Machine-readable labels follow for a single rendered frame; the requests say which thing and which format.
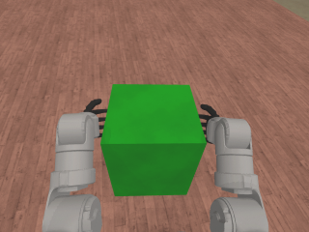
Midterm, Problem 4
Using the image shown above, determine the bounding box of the right robot forearm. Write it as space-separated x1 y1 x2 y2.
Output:
206 117 269 231

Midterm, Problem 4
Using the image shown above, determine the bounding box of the robot right upper arm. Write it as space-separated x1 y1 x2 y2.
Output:
210 197 268 232

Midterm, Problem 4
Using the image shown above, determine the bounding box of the robot left upper arm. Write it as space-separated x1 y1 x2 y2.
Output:
42 193 102 232

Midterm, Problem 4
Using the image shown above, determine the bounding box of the carton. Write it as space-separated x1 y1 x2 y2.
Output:
100 84 207 196

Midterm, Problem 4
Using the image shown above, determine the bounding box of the left robot forearm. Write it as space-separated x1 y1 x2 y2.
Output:
42 112 99 232

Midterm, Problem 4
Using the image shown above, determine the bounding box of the robot right hand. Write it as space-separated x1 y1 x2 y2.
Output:
199 104 219 144

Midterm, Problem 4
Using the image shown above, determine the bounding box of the robot left hand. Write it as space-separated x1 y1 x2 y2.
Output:
83 99 107 138

